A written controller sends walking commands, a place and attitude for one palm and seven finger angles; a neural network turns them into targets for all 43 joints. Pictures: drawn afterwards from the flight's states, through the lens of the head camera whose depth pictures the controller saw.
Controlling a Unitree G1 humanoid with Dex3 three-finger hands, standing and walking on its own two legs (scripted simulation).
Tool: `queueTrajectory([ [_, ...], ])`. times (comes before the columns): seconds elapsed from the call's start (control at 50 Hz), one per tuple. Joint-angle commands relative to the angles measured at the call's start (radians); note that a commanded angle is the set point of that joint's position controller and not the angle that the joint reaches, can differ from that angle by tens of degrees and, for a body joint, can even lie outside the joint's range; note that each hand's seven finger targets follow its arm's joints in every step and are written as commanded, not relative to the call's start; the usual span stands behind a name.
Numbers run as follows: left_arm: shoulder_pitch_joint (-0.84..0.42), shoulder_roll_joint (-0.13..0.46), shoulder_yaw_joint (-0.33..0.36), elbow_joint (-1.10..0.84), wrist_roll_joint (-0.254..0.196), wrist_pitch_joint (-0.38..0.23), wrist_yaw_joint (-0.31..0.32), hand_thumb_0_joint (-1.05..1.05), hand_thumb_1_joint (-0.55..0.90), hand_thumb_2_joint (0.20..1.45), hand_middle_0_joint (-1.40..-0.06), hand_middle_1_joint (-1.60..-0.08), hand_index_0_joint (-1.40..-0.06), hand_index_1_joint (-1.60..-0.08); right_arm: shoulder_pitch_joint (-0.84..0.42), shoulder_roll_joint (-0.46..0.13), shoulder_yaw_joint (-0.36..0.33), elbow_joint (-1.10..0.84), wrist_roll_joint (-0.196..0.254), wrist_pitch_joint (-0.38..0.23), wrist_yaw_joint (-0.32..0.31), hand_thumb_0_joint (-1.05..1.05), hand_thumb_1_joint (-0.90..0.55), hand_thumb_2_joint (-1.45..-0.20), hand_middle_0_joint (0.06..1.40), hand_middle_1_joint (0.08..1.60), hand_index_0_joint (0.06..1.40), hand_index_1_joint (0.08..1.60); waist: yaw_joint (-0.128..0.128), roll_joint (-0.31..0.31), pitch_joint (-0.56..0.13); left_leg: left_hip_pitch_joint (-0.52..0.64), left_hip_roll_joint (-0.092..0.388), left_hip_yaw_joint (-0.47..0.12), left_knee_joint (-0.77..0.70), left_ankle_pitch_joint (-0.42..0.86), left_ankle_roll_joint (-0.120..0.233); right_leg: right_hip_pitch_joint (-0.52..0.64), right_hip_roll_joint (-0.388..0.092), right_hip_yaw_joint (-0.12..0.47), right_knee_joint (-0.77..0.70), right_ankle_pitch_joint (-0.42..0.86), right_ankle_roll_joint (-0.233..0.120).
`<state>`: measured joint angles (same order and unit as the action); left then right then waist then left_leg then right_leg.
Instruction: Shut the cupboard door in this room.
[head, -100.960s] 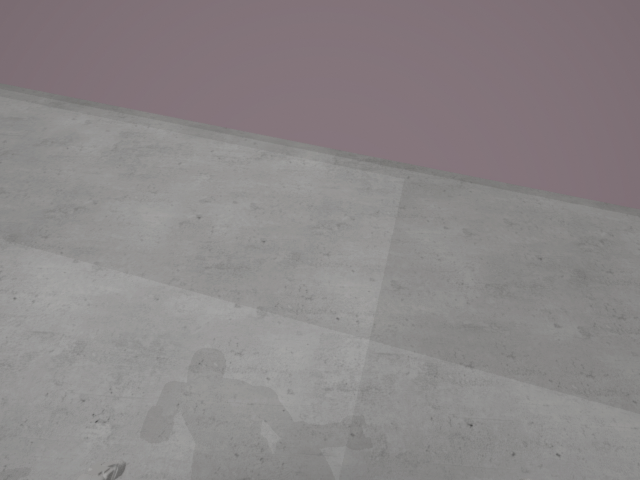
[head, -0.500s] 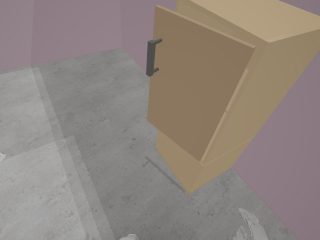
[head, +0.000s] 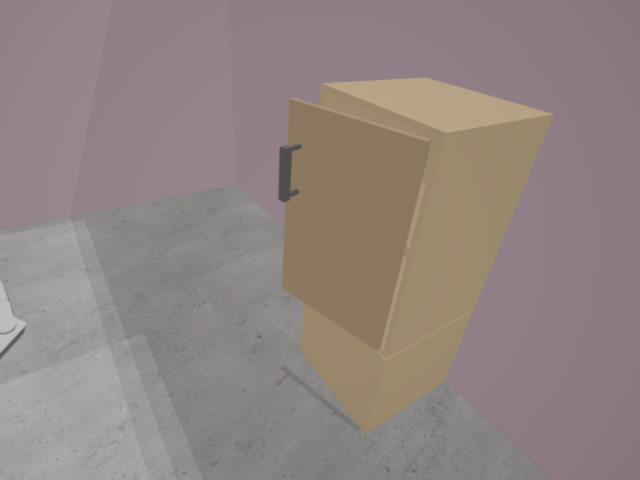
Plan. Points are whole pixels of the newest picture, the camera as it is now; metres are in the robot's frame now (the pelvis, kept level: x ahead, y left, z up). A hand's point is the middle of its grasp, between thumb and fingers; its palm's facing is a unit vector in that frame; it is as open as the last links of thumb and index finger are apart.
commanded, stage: stop stepping back and stand still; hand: left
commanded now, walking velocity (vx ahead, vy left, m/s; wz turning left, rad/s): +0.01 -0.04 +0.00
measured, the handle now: (290, 172) +0.84 +0.16 +0.08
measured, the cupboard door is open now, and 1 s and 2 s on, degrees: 15 15 15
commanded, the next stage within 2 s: let the arm hang, fingers relaxed in 0.52 s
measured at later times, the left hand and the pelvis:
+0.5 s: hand out of the picture +0.14 +0.32 +0.18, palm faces +0.48 -0.73 -0.49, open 7.4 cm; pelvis -0.05 +0.04 +0.02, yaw -1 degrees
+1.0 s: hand out of the picture -0.04 +0.24 -0.16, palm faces +0.08 -0.98 -0.17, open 7.0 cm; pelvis -0.07 +0.05 +0.01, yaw +3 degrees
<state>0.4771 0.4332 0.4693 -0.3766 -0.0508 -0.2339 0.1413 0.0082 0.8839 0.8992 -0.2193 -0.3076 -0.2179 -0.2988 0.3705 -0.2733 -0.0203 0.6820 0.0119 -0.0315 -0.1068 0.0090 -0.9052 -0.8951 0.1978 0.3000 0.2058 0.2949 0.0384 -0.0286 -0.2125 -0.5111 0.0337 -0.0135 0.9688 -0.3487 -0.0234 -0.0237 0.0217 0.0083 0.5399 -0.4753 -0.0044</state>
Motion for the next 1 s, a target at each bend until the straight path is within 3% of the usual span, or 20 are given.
queueTrajectory([
  [0.0,-0.438,0.106,-0.147,-0.024,0.04,0.012,0.024,0.0,0.9,0.9,-0.2,-0.3,-0.2,-0.3,-0.257,-0.087,-0.016,-0.167,0.006,-0.082,-0.009,0.0,-0.9,-0.9,0.2,0.3,0.2,0.3,-0.059,-0.047,0.52,0.152,0.015,0.041,-0.27,0.034,0.04,-0.47,-0.206,0.087,-0.256,0.18,-0.098],
  [0.06,-0.263,0.185,-0.042,-0.356,0.031,-0.019,0.035,0.0,0.9,0.9,-0.2,-0.3,-0.2,-0.3,-0.223,-0.101,-0.036,-0.213,0.004,-0.12,-0.013,0.0,-0.9,-0.9,0.2,0.3,0.2,0.3,-0.045,0.105,0.223,0.383,0.06,-0.025,-0.505,0.429,0.082,-0.264,-0.097,0.0,0.061,0.552,-0.017],
  [0.1,-0.051,0.265,0.086,-0.577,0.006,-0.053,0.028,0.0,0.9,0.9,-0.2,-0.3,-0.2,-0.3,-0.176,-0.045,-0.027,-0.24,-0.01,-0.139,0.019,0.0,-0.9,-0.9,0.2,0.3,0.2,0.3,-0.045,0.337,-0.061,0.618,0.154,-0.217,-0.515,0.9,0.128,-0.311,0.019,-0.061,0.248,0.21,0.014],
  [0.12,-0.002,0.315,0.137,-0.647,-0.002,-0.068,0.016,0.0,0.9,0.9,-0.2,-0.3,-0.2,-0.3,-0.182,-0.052,-0.029,-0.231,-0.021,-0.156,0.036,0.0,-0.9,-0.9,0.2,0.3,0.2,0.3,-0.04,0.362,-0.089,0.605,0.196,-0.256,-0.57,0.85,0.116,-0.315,0.026,-0.03,0.331,-0.027,0.013],
  [0.16,0.011,0.278,0.143,-0.677,-0.01,-0.072,0.017,0.0,0.9,0.9,-0.2,-0.3,-0.2,-0.3,-0.207,-0.048,-0.033,-0.214,-0.026,-0.17,0.057,0.0,-0.9,-0.9,0.2,0.3,0.2,0.3,-0.038,0.236,-0.034,0.442,0.234,-0.266,-0.688,0.337,0.114,-0.297,0.012,-0.007,0.353,-0.063,0.02],
  [0.24,0.185,0.24,0.179,-0.507,-0.035,-0.045,0.034,0.0,0.9,0.9,-0.2,-0.3,-0.2,-0.3,-0.201,-0.033,-0.016,-0.199,-0.024,-0.151,0.053,0.0,-0.9,-0.9,0.2,0.3,0.2,0.3,-0.056,0.341,0.022,0.406,0.191,-0.095,-0.701,0.185,0.087,-0.283,0.022,-0.072,0.153,0.037,0.024],
  [0.34,0.172,0.155,0.109,-0.159,-0.036,0.031,0.017,0.0,0.9,0.9,-0.2,-0.3,-0.2,-0.3,-0.198,-0.042,-0.006,-0.194,-0.011,-0.075,0.033,0.0,-0.9,-0.9,0.2,0.3,0.2,0.3,-0.066,0.222,0.154,0.132,0.17,-0.023,-0.754,-0.252,0.059,-0.084,0.038,-0.139,-0.101,0.106,0.002],
  [0.38,0.123,0.137,0.064,-0.091,-0.019,0.06,0.016,0.0,0.9,0.9,-0.2,-0.3,-0.2,-0.3,-0.201,-0.051,-0.009,-0.198,-0.007,-0.046,0.032,0.0,-0.9,-0.9,0.2,0.3,0.2,0.3,-0.066,0.08,0.19,0.03,0.115,0.005,-0.638,-0.282,0.044,-0.046,-0.021,-0.043,-0.172,0.068,-0.033],
  [0.42,0.049,0.152,0.045,-0.09,-0.008,0.079,0.022,0.0,0.9,0.9,-0.2,-0.3,-0.2,-0.3,-0.217,-0.041,-0.009,-0.201,-0.011,-0.028,0.039,0.0,-0.9,-0.9,0.2,0.3,0.2,0.3,-0.054,-0.14,0.216,0.037,0.023,0.048,-0.301,-0.109,0.026,-0.207,-0.247,0.298,-0.381,-0.123,-0.127],
  [0.44,-0.012,0.129,-0.009,-0.135,-0.01,0.082,0.025,0.0,0.9,0.9,-0.2,-0.3,-0.2,-0.3,-0.235,-0.035,-0.002,-0.196,-0.009,-0.035,0.042,0.0,-0.9,-0.9,0.2,0.3,0.2,0.3,-0.041,-0.218,0.243,-0.004,0.013,0.024,-0.207,-0.066,0.024,-0.229,-0.318,0.372,-0.41,-0.087,-0.166],
  [0.48,-0.077,0.109,-0.045,-0.164,0.005,0.07,0.031,0.0,0.9,0.9,-0.2,-0.3,-0.2,-0.3,-0.229,-0.051,-0.008,-0.187,0.0,-0.053,0.041,0.0,-0.9,-0.9,0.2,0.3,0.2,0.3,-0.051,-0.251,0.231,-0.025,0.016,0.009,-0.113,-0.042,0.024,-0.178,-0.294,0.267,-0.327,0.169,-0.157],
  [0.58,-0.251,0.189,-0.006,-0.366,0.032,0.01,0.06,0.0,0.9,0.9,-0.2,-0.3,-0.2,-0.3,-0.266,-0.031,0.005,-0.181,-0.009,-0.098,0.006,0.0,-0.9,-0.9,0.2,0.3,0.2,0.3,-0.033,0.028,0.199,0.155,-0.008,0.084,-0.358,0.097,0.035,-0.149,-0.232,0.097,-0.195,0.497,-0.126],
  [0.6,-0.125,-0.026,-0.351,0.495,0.108,0.162,-0.086,0.0,0.9,0.9,-0.2,-0.3,-0.2,-0.3,-0.217,-0.188,-0.048,0.01,-0.041,-0.126,0.121,0.0,-0.9,-0.9,0.2,0.3,0.2,0.3,-0.093,0.08,0.298,0.174,0.066,0.061,-0.318,0.34,0.054,-0.308,-0.274,-0.098,0.032,0.73,-0.074],
  [0.62,-0.021,-0.072,-0.35,0.531,0.081,0.228,-0.12,0.0,0.9,0.9,-0.2,-0.3,-0.2,-0.3,-0.115,-0.155,-0.046,-0.017,-0.029,-0.063,0.125,0.0,-0.9,-0.9,0.2,0.3,0.2,0.3,-0.075,0.148,0.153,0.289,0.077,-0.079,-0.38,0.591,0.089,-0.301,-0.151,-0.032,0.111,0.579,-0.025],
  [0.64,-0.003,-0.115,-0.37,0.511,0.067,0.253,-0.127,0.0,0.9,0.9,-0.2,-0.3,-0.2,-0.3,-0.114,-0.167,-0.032,-0.041,-0.019,-0.041,0.112,0.0,-0.9,-0.9,0.2,0.3,0.2,0.3,-0.057,0.235,0.16,0.257,0.167,-0.156,-0.425,0.678,0.137,-0.319,-0.094,-0.072,0.169,0.289,0.011],
  [0.66,-0.03,-0.153,-0.39,0.545,0.068,0.26,-0.125,0.0,0.9,0.9,-0.2,-0.3,-0.2,-0.3,-0.16,-0.159,-0.028,-0.036,-0.029,-0.022,0.109,0.0,-0.9,-0.9,0.2,0.3,0.2,0.3,-0.033,0.274,0.153,0.198,0.226,-0.177,-0.482,0.55,0.161,-0.326,-0.065,-0.08,0.219,0.037,0.011],
  [0.7,-0.091,-0.119,-0.401,0.629,0.075,0.25,-0.135,0.0,0.9,0.9,-0.2,-0.3,-0.2,-0.3,-0.212,-0.155,-0.014,-0.06,-0.044,-0.009,0.101,0.0,-0.9,-0.9,0.2,0.3,0.2,0.3,-0.014,0.131,0.197,0.039,0.182,-0.206,-0.522,0.323,0.153,-0.204,-0.069,-0.048,0.111,0.076,0.001],
  [0.78,-0.178,-0.051,-0.412,0.883,0.073,0.226,-0.135,0.0,0.9,0.9,-0.2,-0.3,-0.2,-0.3,-0.19,-0.106,-0.006,0.01,-0.041,0.011,0.098,0.0,-0.9,-0.9,0.2,0.3,0.2,0.3,-0.043,-0.161,0.142,0.199,0.028,-0.011,-0.376,0.291,0.039,-0.199,-0.203,0.064,-0.102,0.42,-0.067],
  [0.88,-0.181,-0.098,-0.443,1.12,0.059,0.237,-0.125,0.0,0.9,0.9,-0.2,-0.3,-0.2,-0.3,-0.162,-0.061,0.012,0.132,-0.039,0.035,0.096,0.0,-0.9,-0.9,0.2,0.3,0.2,0.3,-0.052,0.142,0.192,0.273,0.058,-0.037,-0.508,0.238,0.046,-0.225,-0.141,0.026,-0.158,0.183,-0.044],
  [0.98,-0.132,-0.139,-0.436,1.275,0.063,0.24,-0.122,0.0,0.9,0.9,-0.2,-0.3,-0.2,-0.3,-0.104,-0.02,0.005,0.227,-0.038,0.048,0.085,0.0,-0.9,-0.9,0.2,0.3,0.2,0.3,-0.047,0.175,0.255,0.222,0.056,-0.056,-0.596,0.036,0.048,-0.199,-0.123,0.013,-0.22,0.126,-0.052],
])
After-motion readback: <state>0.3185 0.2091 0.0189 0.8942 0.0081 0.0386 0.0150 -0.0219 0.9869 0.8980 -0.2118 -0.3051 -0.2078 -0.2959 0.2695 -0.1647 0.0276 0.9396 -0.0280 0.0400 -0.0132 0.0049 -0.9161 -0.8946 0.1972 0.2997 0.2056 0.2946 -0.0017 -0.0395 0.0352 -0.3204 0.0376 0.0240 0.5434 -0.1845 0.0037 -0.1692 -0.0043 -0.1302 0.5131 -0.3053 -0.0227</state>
